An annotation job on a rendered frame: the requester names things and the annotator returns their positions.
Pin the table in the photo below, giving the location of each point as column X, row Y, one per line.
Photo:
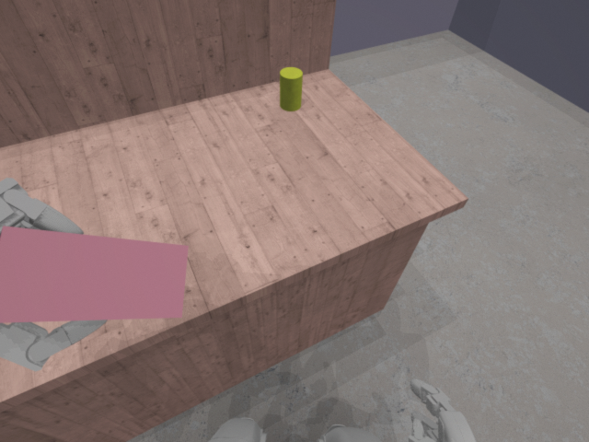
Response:
column 160, row 120

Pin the robot right shin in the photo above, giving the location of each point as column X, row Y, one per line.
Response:
column 334, row 426

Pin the left robot thigh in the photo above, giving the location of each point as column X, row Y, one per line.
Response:
column 239, row 430

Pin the robot left hand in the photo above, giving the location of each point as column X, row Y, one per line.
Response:
column 26, row 343

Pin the sponge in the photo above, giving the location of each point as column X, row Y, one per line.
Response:
column 57, row 276

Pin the robot right hand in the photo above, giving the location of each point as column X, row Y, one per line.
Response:
column 452, row 426

